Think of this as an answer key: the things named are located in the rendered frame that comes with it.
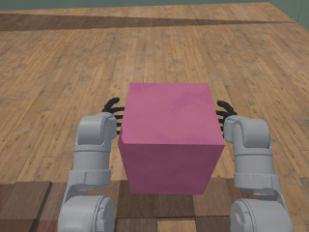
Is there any robot right upper arm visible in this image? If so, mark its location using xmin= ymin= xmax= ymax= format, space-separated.
xmin=230 ymin=198 xmax=293 ymax=232

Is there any left robot hand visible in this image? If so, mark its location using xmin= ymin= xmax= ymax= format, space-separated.
xmin=101 ymin=98 xmax=125 ymax=135

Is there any right robot hand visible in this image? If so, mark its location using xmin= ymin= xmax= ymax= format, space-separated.
xmin=215 ymin=101 xmax=238 ymax=139

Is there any carton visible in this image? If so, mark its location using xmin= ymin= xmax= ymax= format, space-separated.
xmin=118 ymin=82 xmax=225 ymax=195

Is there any robot right forearm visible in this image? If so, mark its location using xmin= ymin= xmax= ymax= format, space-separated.
xmin=223 ymin=115 xmax=294 ymax=232

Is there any robot left upper arm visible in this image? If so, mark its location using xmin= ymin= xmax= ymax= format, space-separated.
xmin=57 ymin=194 xmax=115 ymax=232

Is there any robot left forearm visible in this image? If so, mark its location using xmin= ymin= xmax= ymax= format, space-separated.
xmin=57 ymin=112 xmax=117 ymax=231

